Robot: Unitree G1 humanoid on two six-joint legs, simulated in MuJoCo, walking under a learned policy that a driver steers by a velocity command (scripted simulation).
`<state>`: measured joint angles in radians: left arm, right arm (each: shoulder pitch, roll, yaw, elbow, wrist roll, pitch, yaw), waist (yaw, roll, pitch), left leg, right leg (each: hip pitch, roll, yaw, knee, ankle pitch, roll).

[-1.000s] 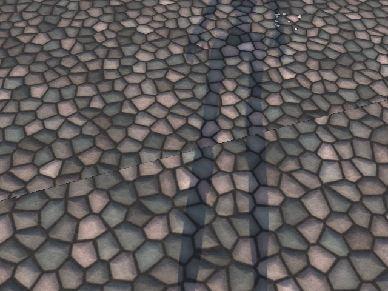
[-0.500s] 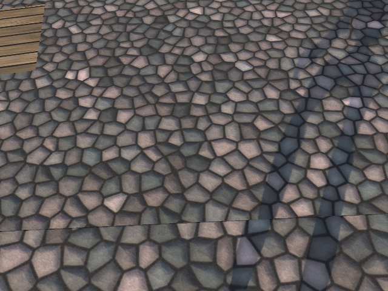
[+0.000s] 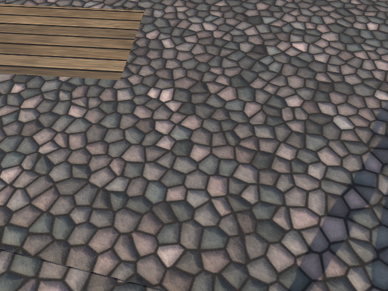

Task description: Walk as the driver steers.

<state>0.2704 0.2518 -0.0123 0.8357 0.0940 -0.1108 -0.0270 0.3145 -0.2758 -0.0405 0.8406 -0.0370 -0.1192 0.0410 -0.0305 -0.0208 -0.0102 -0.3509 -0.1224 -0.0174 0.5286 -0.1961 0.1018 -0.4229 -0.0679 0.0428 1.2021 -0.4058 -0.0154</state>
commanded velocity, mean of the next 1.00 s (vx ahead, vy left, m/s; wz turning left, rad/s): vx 0.38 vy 0.00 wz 0.11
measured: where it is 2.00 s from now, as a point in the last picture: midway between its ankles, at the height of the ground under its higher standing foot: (203, 289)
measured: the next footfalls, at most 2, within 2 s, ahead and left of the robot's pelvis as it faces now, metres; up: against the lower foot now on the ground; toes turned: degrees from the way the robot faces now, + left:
right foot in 0.28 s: +0.33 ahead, -0.13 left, +0.00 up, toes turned +9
left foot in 0.72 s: +0.48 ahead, +0.15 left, +0.00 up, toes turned +14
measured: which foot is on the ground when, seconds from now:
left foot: down 0.00-0.28, up 0.30-0.70, down 0.72-1.00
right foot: up 0.00-0.26, down 0.28-0.74, up 0.76-1.00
